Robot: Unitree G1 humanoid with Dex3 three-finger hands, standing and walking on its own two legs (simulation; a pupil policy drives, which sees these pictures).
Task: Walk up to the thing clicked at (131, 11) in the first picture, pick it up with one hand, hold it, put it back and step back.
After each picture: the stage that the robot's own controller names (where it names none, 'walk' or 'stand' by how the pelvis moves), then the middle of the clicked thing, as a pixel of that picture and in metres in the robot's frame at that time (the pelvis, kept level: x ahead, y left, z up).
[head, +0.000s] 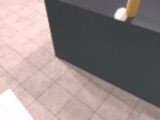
stand; out of the picture +0.94 -0.29 +0.06
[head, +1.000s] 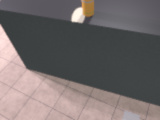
walk; out of the picture +0.87 +0.03 +0.08
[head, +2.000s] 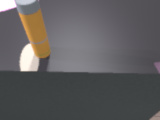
stand; (35, 30) +0.51 +0.21 +0.10
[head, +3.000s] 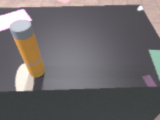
stand; (30, 51) +0.48 +0.23 +0.05
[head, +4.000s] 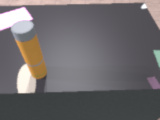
stand; (32, 53) +0.46 +0.22 +0.05
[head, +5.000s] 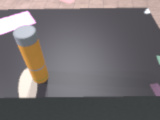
stand; (33, 57) +0.44 +0.21 +0.05
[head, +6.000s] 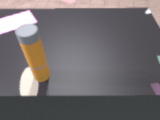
stand; (35, 56) +0.45 +0.21 +0.05
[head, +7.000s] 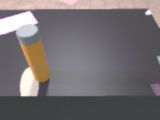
rise first; (35, 56) +0.45 +0.21 +0.05
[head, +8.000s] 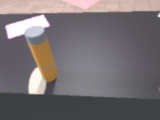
rise first; (43, 56) +0.46 +0.22 +0.06
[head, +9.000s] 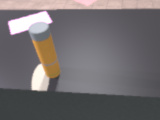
go down; (46, 53) +0.47 +0.21 +0.06
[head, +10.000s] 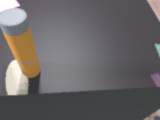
go down; (23, 48) +0.44 +0.19 +0.09
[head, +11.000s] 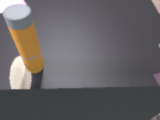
approach; (27, 43) +0.45 +0.19 +0.09
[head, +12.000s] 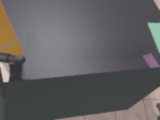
close; out of the picture +0.47 +0.22 +0.13
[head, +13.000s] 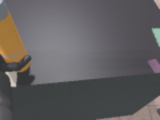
lift; (7, 39) +0.44 +0.21 +0.12
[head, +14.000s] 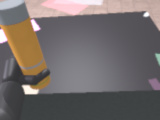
lift; (27, 50) +0.34 +0.17 +0.23
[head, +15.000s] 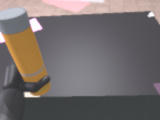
hold; (27, 57) +0.33 +0.17 +0.20
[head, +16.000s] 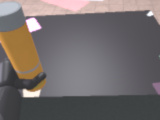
hold; (22, 53) +0.33 +0.18 +0.22
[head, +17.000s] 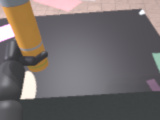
crouch; (27, 33) +0.41 +0.17 +0.23
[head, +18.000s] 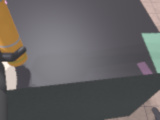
lower; (3, 30) +0.48 +0.21 +0.14
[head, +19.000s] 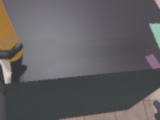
lower; out of the picture +0.48 +0.22 +0.13
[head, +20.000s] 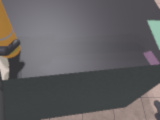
lower; out of the picture +0.49 +0.22 +0.13
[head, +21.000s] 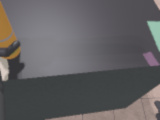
lower; out of the picture +0.48 +0.22 +0.13
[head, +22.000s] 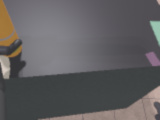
loosen; out of the picture +0.48 +0.22 +0.13
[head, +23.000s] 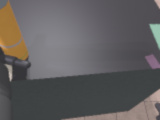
withdraw; (5, 29) +0.47 +0.20 +0.13
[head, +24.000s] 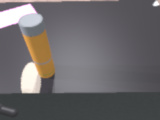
sink last; (40, 50) +0.44 +0.18 +0.10
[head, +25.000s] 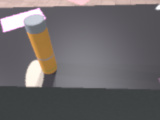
stand; (42, 47) +0.48 +0.21 +0.09
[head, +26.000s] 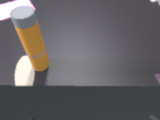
stand; (33, 42) +0.47 +0.21 +0.10
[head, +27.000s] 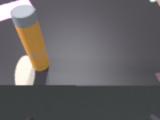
stand; (33, 42) +0.47 +0.21 +0.11
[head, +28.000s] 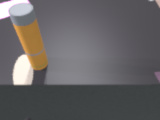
stand; (31, 41) +0.47 +0.20 +0.11
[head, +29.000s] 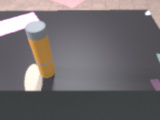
walk; (42, 52) +0.48 +0.19 +0.06
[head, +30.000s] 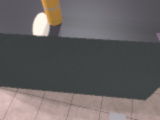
walk; out of the picture +0.67 +0.16 +0.09
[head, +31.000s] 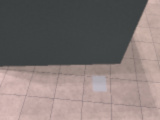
walk; out of the picture +0.99 +0.28 +0.08
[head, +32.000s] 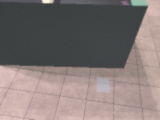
stand; out of the picture +1.12 +0.23 +0.07
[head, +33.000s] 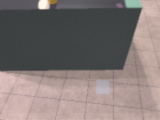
stand; out of the picture +1.12 +0.24 +0.05
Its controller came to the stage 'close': yes
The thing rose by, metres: 0.21
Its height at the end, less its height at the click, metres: +0.00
